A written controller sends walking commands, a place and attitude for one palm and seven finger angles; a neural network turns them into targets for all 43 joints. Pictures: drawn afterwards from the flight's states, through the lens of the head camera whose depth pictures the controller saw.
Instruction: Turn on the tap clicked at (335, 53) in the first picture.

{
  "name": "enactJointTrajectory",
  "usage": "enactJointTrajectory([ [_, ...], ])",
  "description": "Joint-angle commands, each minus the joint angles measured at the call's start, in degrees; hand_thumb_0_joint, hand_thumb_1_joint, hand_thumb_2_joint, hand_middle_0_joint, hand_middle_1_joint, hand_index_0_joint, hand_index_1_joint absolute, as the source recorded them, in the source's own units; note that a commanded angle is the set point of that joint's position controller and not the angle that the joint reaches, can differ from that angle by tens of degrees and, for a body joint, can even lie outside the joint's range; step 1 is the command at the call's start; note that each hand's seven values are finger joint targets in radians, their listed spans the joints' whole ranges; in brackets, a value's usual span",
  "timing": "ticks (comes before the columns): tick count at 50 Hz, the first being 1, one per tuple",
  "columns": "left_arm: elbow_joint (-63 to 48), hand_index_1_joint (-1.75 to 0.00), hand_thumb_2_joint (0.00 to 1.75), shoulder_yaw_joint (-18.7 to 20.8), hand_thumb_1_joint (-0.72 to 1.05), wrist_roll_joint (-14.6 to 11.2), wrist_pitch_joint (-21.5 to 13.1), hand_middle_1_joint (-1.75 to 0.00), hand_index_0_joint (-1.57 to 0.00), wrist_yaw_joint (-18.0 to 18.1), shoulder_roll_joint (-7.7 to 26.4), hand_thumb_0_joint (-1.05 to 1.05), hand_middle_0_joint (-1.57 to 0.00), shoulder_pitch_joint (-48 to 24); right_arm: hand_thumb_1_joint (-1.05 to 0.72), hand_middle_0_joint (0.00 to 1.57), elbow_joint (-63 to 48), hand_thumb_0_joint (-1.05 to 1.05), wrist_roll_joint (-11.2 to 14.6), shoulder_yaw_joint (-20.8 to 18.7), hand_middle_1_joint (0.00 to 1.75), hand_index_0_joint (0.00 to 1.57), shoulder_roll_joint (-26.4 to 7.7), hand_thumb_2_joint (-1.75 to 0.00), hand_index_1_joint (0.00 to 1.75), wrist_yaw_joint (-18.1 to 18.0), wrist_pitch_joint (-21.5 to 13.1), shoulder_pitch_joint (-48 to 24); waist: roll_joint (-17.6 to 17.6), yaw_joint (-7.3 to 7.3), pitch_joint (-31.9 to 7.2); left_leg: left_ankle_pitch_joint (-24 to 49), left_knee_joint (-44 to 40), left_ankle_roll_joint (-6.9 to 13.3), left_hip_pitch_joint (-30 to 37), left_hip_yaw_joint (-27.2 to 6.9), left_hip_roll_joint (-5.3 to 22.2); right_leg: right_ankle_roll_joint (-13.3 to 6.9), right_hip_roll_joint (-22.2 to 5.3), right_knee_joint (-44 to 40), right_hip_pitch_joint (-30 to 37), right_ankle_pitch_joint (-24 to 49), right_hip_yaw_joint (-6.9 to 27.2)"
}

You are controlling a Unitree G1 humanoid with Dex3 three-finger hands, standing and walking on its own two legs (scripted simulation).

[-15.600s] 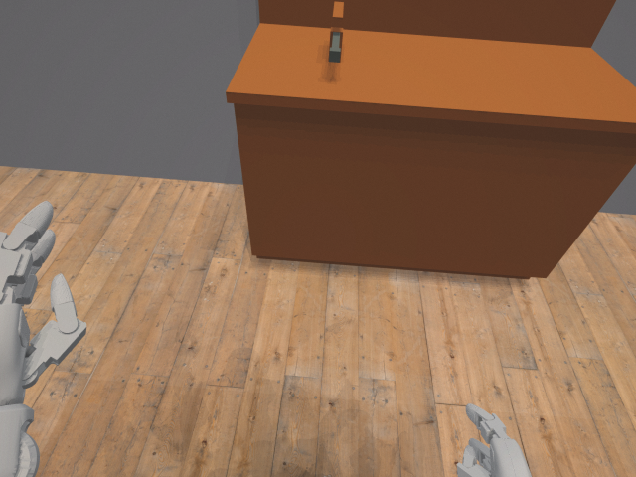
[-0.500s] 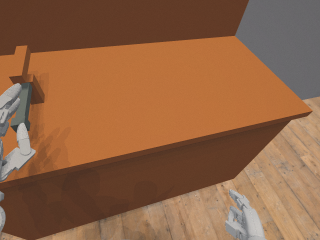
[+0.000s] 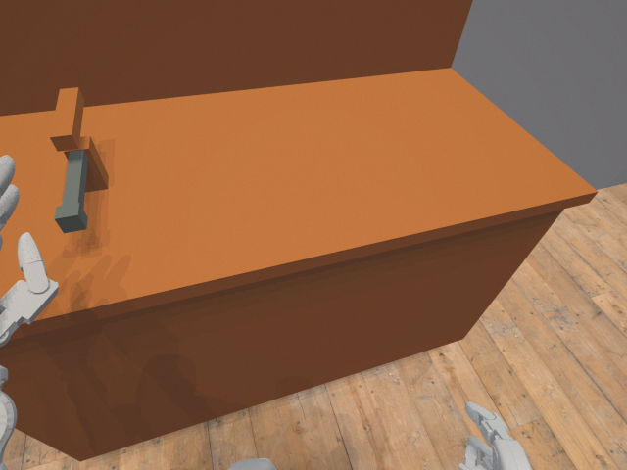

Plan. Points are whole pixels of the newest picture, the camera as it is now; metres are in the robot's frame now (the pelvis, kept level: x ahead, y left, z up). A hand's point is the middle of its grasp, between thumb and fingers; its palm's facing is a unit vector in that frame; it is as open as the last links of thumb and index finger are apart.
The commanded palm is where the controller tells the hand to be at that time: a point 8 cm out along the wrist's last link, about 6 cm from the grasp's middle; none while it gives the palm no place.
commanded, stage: come to a stop and stand still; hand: left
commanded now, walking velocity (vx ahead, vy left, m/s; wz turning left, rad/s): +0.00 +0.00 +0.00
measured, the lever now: (71, 218) +0.38 +0.37 +0.09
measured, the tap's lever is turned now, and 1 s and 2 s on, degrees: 0 0 0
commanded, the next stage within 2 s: look again from close up in 1.26 s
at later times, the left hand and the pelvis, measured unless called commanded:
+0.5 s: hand (7, 327) +0.18 +0.28 +0.18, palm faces +0.45 -0.84 -0.31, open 7.4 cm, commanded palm +0.13 +0.31 +0.18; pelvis -0.02 +0.03 -0.01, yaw +1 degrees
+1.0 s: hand out of the picture +0.18 +0.34 +0.16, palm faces +0.42 -0.85 -0.33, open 7.4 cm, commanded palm +0.12 +0.36 +0.18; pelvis -0.05 +0.09 +0.01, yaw -1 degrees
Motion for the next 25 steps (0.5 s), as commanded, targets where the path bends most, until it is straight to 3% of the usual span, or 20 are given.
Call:
enactJointTrajectory([
  [1,-12.01,-0.30,0.90,-1.42,0.90,-0.21,-3.55,-0.30,-0.20,-0.44,5.99,0.00,-0.20,-2.87,-0.90,0.20,-9.08,0.00,-0.25,-2.47,0.30,0.20,-5.92,-0.90,0.30,-0.13,-4.14,-7.48,-3.14,-1.05,-4.79,-13.44,-0.18,-2.71,12.02,-2.43,-0.23,-6.40,-5.53,-14.77,-16.64,-20.21,8.06],
  [2,-11.33,-0.30,0.90,-1.40,0.90,-0.22,-3.42,-0.30,-0.20,-0.32,6.10,0.00,-0.20,-3.45,-0.90,0.20,-8.52,0.00,-0.37,-2.47,0.30,0.20,-6.01,-0.90,0.30,-0.31,-4.12,-7.22,-1.77,-1.25,-4.56,-13.24,-1.30,-2.78,12.45,-3.15,0.09,-6.17,-5.05,-13.50,-17.82,-20.23,7.30],
  [4,-9.43,-0.30,0.90,-0.60,0.90,-0.07,-3.48,-0.30,-0.20,-0.13,6.40,0.00,-0.20,-4.25,-0.90,0.20,-8.49,0.00,-0.32,-2.37,0.30,0.20,-6.58,-0.90,0.30,-0.50,-4.25,-7.52,2.69,-0.94,-4.39,-16.18,-10.63,-2.20,8.20,-7.38,2.26,-3.70,-0.74,-8.02,-12.46,-15.63,3.31],
  [5,-10.31,-0.30,0.90,0.95,0.90,0.06,-3.73,-0.30,-0.20,0.19,8.07,0.00,-0.20,-6.13,-0.90,0.20,-8.71,0.00,-0.06,-2.42,0.30,0.20,-6.96,-0.90,0.30,-0.83,-4.43,-8.18,6.57,-0.70,-4.11,-19.59,-16.08,-2.01,5.91,-9.93,3.78,-2.36,1.42,-4.68,-9.16,-13.09,0.91],
  [7,-8.91,-0.30,0.90,1.77,0.90,0.45,-3.84,-0.30,-0.20,0.52,7.75,0.00,-0.20,-6.17,-0.90,0.20,-9.29,0.00,0.22,-2.20,0.30,0.20,-6.84,-0.90,0.30,-0.92,-4.23,-8.28,9.11,0.20,-5.58,-29.07,-23.20,-0.95,-0.09,-13.72,6.98,-1.56,3.68,2.13,-1.55,-10.63,-1.80],
  [9,-9.44,-0.30,0.90,2.72,0.90,0.71,-3.69,-0.30,-0.20,0.34,8.23,0.00,-0.20,-5.65,-0.90,0.20,-10.21,0.00,0.15,-2.72,0.30,0.20,-6.85,-0.90,0.30,-0.52,-3.39,-8.25,10.67,0.62,-6.41,-32.36,-25.53,-0.88,-3.16,-12.60,7.68,-1.92,4.82,4.91,2.61,-10.12,-3.54],
  [10,-11.56,-0.30,0.90,4.22,0.90,0.59,-3.67,-0.30,-0.20,0.37,10.34,0.00,-0.20,-5.31,-0.90,0.20,-10.75,0.00,-0.06,-2.65,0.30,0.20,-6.48,-0.90,0.30,-0.44,-3.29,-8.84,12.39,0.64,-7.26,-30.68,-25.93,-1.50,-1.15,-11.95,7.12,-2.03,4.88,4.03,2.23,-10.05,-3.73],
  [13,-15.75,-0.30,0.90,2.77,0.90,0.38,-3.81,-0.30,-0.20,0.19,9.04,0.00,-0.20,-3.10,-0.90,0.20,-11.74,0.00,-0.88,-2.55,0.30,0.20,-6.06,-0.90,0.30,0.31,-3.19,-8.62,9.05,1.06,-10.46,-24.75,-19.99,-1.97,1.73,-7.34,4.82,-3.02,3.65,-3.66,5.92,-6.51,-3.47],
  [15,-17.23,-0.30,0.90,3.61,0.90,0.08,-3.43,-0.30,-0.20,0.03,10.41,0.00,-0.20,-0.70,-0.90,0.20,-12.07,0.00,-1.20,-2.59,0.30,0.20,-5.89,-0.90,0.30,0.51,-3.05,-9.37,2.03,0.81,-10.96,-19.55,-13.04,-2.84,5.16,-3.42,1.44,-4.26,1.51,-7.97,2.30,-7.38,0.25],
  [17,-16.86,-0.30,0.90,2.39,0.90,-0.49,-2.91,-0.30,-0.20,-0.07,9.34,0.00,-0.20,-1.63,-0.90,0.20,-11.05,0.00,-1.24,-2.36,0.30,0.20,-5.52,-0.90,0.30,0.05,-2.74,-9.29,-5.84,-0.02,-8.25,-13.09,-0.04,-3.38,11.24,-1.24,-1.74,-7.12,-4.15,-15.05,-10.61,-16.85,8.47],
  [18,-16.85,-0.30,0.90,1.78,0.90,-0.85,-2.53,-0.30,-0.20,-0.14,8.63,0.00,-0.20,-3.02,-0.90,0.20,-10.15,0.00,-1.22,-2.33,0.30,0.20,-5.40,-0.90,0.30,-0.26,-2.54,-9.12,-6.39,-0.65,-7.04,-10.15,5.98,-3.59,14.99,-2.03,-2.30,-9.02,-7.12,-17.06,-18.21,-21.29,12.40],
  [19,-16.81,-0.30,0.90,1.55,0.90,-1.01,-2.19,-0.30,-0.20,-0.03,8.45,0.00,-0.20,-4.95,-0.90,0.20,-9.35,0.00,-1.24,-2.04,0.30,0.20,-5.01,-0.90,0.30,-0.47,-2.37,-8.87,-6.08,-1.10,-6.67,-8.77,8.28,-3.52,16.63,-3.23,-2.20,-9.91,-8.56,-17.13,-21.64,-22.98,13.87],
  [20,-15.66,-0.30,0.90,1.18,0.90,-0.96,-1.76,-0.30,-0.20,0.01,8.02,0.00,-0.20,-6.74,-0.90,0.20,-8.33,0.00,-1.21,-2.03,0.30,0.20,-5.14,-0.90,0.30,-0.63,-2.36,-8.76,-4.48,-1.79,-6.51,-8.15,6.71,-3.54,17.78,-3.69,-1.83,-9.39,-7.58,-15.07,-22.22,-21.29,12.24],
  [21,-12.67,-0.30,0.90,0.63,0.90,-1.05,-1.33,-0.30,-0.20,0.02,7.16,0.00,-0.20,-6.76,-0.90,0.20,-7.78,0.00,-1.00,-2.00,0.30,0.20,-5.28,-0.90,0.30,-0.91,-2.48,-8.22,-3.89,-2.00,-6.30,-8.70,2.39,-3.35,17.21,-4.75,-1.13,-7.74,-5.73,-12.17,-20.73,-19.46,9.83],
  [22,-11.12,-0.30,0.90,0.40,0.90,-1.14,-1.14,-0.30,-0.20,-0.04,6.69,0.00,-0.20,-7.91,-0.90,0.20,-7.37,0.00,-0.76,-2.17,0.30,0.20,-6.00,-0.90,0.30,-1.04,-2.53,-7.90,-0.69,-1.99,-6.23,-11.46,-3.39,-3.28,16.16,-7.23,-0.01,-5.77,-2.99,-7.77,-19.13,-18.84,7.44],
  [23,-10.24,-0.30,0.90,0.17,0.90,-1.11,-0.96,-0.30,-0.20,0.02,6.40,0.00,-0.20,-9.12,-0.90,0.20,-7.44,0.00,-0.45,-2.20,0.30,0.20,-6.39,-0.90,0.30,-1.17,-2.56,-8.42,4.06,-1.57,-5.51,-20.59,-12.02,-3.12,12.44,-12.17,2.27,-3.68,0.65,-2.69,-16.71,-19.23,4.15],
  [24,-10.15,-0.30,0.90,0.03,0.90,-1.04,-0.88,-0.30,-0.20,0.10,5.87,0.00,-0.20,-10.01,-0.90,0.20,-7.90,0.00,-0.03,-2.19,0.30,0.20,-6.66,-0.90,0.30,-1.33,-2.77,-9.12,11.46,-1.12,-5.34,-31.81,-23.27,-3.16,6.24,-17.96,5.79,-1.86,5.14,6.32,-11.17,-17.54,-0.74],
  [25,-11.25,-0.30,0.90,1.65,0.90,-0.79,-0.77,-0.30,-0.20,0.32,7.91,0.00,-0.20,-12.18,-0.90,0.20,-8.58,0.00,0.36,-2.20,0.30,0.20,-6.78,-0.90,0.30,-1.47,-2.95,-10.56,18.61,-0.99,-4.17,-39.53,-31.48,-3.05,-0.83,-23.07,9.34,-1.18,7.60,17.98,-6.48,-15.60,-2.17],
])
